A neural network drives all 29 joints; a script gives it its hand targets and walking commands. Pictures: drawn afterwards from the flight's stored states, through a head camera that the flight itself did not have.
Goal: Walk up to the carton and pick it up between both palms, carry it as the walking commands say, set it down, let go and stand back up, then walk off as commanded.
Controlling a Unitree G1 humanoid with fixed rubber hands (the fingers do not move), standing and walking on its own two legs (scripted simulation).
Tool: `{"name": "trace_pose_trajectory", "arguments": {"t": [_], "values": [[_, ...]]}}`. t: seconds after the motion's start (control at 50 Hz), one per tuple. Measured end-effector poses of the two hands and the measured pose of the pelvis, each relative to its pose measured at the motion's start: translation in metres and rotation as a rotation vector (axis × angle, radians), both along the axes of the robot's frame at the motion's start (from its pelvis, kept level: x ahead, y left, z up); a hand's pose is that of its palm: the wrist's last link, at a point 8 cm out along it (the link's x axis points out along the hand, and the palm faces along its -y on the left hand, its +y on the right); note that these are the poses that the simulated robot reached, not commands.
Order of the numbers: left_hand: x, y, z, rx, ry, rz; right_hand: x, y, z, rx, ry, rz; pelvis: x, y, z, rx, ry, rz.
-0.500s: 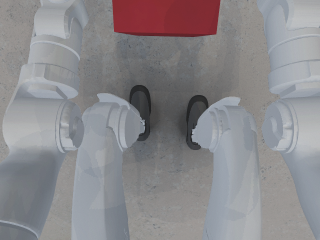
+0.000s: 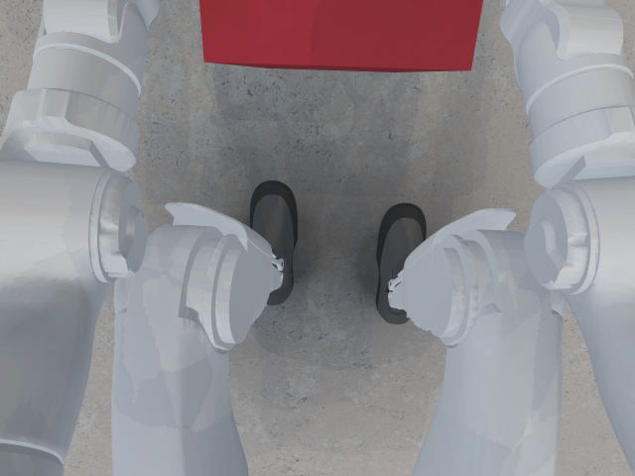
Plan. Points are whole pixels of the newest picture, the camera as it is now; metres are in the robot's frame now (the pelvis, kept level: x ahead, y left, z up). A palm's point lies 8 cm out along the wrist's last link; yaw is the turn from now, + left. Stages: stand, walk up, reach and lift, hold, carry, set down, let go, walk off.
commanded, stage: reach and lift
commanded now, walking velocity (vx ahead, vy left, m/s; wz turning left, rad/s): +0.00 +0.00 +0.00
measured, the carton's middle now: out of the picture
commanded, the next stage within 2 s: none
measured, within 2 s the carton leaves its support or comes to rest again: leaves its support in 1.54 s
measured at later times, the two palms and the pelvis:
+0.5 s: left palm out of the picture +0.53 +0.19 -0.20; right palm out of the picture +0.55 -0.13 -0.19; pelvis +0.00 +0.00 -0.01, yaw +0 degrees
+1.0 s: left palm out of the picture +0.55 +0.15 -0.20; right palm out of the picture +0.55 -0.12 -0.19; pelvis +0.00 +0.00 -0.01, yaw +0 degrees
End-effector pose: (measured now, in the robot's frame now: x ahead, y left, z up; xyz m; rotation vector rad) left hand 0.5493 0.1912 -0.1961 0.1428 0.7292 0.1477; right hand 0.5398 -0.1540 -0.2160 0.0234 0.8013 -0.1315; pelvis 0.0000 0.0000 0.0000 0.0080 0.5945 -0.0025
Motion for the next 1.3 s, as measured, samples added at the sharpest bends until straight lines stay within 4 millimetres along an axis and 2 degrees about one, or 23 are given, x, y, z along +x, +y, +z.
{"name": "trace_pose_trajectory", "arguments": {"t": [0.08, 0.18, 0.24, 0.34, 0.44, 0.54, 0.66, 0.76, 1.3], "values": [[0.005, -0.010, 0.014, -0.024, -0.030, 0.002, 0.018, -0.009, 0.029, -0.015, -0.110, -0.018, -0.002, -0.004, -0.007, 0.013, -0.037, 0.000], [-0.019, -0.021, 0.002, -0.047, 0.078, 0.001, 0.024, -0.013, 0.050, -0.014, -0.165, -0.010, -0.008, -0.007, -0.011, 0.022, -0.065, -0.001], [-0.023, -0.022, 0.001, -0.062, 0.083, 0.007, 0.020, -0.007, 0.048, -0.008, -0.150, 0.001, -0.010, -0.007, -0.012, 0.021, -0.070, -0.001], [-0.014, -0.016, 0.009, -0.075, 0.019, 0.018, 0.010, 0.011, 0.032, 0.013, -0.085, 0.034, -0.009, -0.006, -0.011, 0.019, -0.066, -0.001], [-0.018, -0.007, -0.001, -0.071, 0.055, 0.038, 0.010, 0.025, 0.024, 0.003, -0.066, 0.070, -0.005, -0.004, -0.011, 0.014, -0.055, -0.001], [-0.016, -0.008, -0.006, -0.067, 0.063, 0.021, 0.013, 0.028, 0.022, -0.003, -0.067, 0.076, -0.002, -0.002, -0.010, 0.009, -0.045, 0.000], [-0.002, -0.026, 0.004, -0.066, 0.005, -0.035, 0.011, 0.028, 0.022, 0.004, -0.072, 0.065, -0.002, -0.002, -0.010, 0.009, -0.045, 0.000], [-0.002, -0.042, 0.002, -0.084, 0.022, -0.053, 0.011, 0.028, 0.023, 0.011, -0.075, 0.062, -0.002, -0.003, -0.010, 0.011, -0.045, -0.001], [-0.003, -0.041, 0.000, -0.172, 0.067, 0.004, 0.014, 0.028, 0.025, -0.011, -0.059, 0.097, -0.002, 0.000, -0.016, 0.007, -0.062, -0.015]]}}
